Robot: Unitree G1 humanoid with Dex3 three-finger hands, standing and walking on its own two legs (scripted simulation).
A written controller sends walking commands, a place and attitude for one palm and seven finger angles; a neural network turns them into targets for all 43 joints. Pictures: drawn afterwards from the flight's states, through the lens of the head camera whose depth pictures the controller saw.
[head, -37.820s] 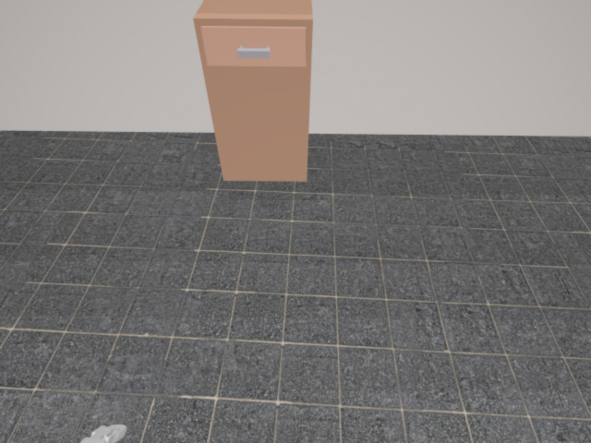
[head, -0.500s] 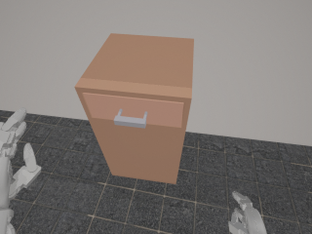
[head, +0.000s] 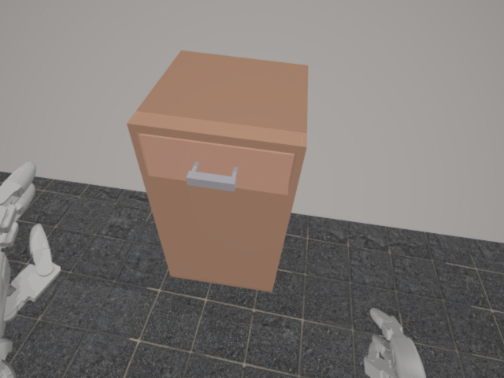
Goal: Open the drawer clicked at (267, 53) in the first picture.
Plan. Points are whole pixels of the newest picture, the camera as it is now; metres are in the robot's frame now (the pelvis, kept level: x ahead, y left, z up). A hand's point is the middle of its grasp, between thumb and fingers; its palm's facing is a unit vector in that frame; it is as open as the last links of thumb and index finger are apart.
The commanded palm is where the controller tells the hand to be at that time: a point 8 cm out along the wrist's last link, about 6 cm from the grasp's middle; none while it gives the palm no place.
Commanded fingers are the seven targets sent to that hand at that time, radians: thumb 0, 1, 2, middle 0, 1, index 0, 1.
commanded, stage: step back with the hand held close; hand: left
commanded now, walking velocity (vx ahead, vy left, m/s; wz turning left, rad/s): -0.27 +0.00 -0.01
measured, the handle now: (213, 174) +0.60 +0.14 -0.07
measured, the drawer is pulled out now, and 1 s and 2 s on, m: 0.00 0.00 0.00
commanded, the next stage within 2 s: stop stepping back and stand still in 0.68 s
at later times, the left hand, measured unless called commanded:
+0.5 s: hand (41, 322) +0.14 +0.22 +0.17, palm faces +0.32 -0.82 -0.46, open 7.4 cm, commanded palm +0.06 +0.26 +0.19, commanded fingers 0.00 0.90 0.90 -0.20 -0.30 -0.20 -0.30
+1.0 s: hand out of the picture -0.01 +0.18 +0.17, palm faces +0.32 -0.83 -0.45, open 7.4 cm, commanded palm -0.06 +0.22 +0.19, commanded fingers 0.00 0.90 0.90 -0.20 -0.30 -0.20 -0.30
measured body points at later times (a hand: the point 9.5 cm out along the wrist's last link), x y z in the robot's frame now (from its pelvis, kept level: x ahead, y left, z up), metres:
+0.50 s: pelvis -0.07 -0.02 +0.02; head -0.05 +0.00 +0.47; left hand +0.11 +0.26 +0.20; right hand +0.11 -0.25 -0.06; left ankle -0.06 +0.10 -0.69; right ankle -0.08 -0.10 -0.73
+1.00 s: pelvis -0.20 -0.05 +0.01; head -0.19 -0.04 +0.46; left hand -0.03 +0.22 +0.20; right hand -0.05 -0.28 -0.07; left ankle -0.17 +0.08 -0.68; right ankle -0.22 -0.13 -0.73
